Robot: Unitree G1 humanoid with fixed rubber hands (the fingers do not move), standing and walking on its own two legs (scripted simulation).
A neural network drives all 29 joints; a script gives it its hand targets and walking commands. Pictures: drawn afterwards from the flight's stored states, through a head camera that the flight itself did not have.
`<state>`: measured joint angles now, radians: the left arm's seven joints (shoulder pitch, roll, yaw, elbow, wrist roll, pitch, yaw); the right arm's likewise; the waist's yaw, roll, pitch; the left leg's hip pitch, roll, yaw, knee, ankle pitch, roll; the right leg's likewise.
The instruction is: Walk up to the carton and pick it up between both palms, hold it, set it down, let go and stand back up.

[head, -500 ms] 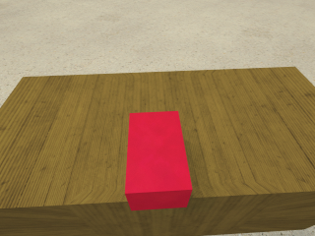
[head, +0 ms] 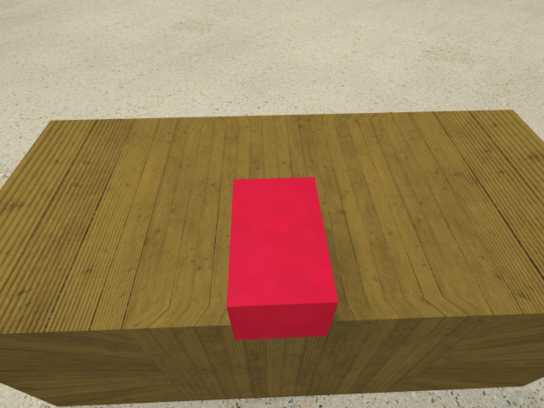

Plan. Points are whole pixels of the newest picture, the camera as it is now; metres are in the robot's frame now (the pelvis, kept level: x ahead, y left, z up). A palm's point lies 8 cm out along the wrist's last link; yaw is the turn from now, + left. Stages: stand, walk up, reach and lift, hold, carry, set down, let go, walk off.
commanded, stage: walk up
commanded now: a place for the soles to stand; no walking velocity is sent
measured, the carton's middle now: (277, 253) +0.42 +0.02 -0.07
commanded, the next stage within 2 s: stand in 1.18 s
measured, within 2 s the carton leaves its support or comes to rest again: neither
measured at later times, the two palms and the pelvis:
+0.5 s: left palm out of the picture -0.05 +0.24 -0.14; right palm out of the picture -0.05 -0.23 -0.14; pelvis -0.05 +0.01 +0.00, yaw +2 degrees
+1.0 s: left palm out of the picture -0.08 +0.24 -0.14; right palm out of the picture -0.05 -0.24 -0.14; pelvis -0.06 +0.00 +0.00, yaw +5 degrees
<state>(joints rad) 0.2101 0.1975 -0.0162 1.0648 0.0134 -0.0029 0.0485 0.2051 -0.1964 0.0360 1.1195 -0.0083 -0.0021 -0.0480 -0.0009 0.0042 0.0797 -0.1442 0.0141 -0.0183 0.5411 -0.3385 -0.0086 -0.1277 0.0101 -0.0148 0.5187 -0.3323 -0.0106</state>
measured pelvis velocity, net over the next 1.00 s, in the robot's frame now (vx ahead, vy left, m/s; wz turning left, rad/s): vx -0.06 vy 0.00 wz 0.08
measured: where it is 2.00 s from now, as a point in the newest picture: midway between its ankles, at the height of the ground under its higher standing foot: outside the picture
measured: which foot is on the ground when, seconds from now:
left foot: down 0.00-1.00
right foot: down 0.00-1.00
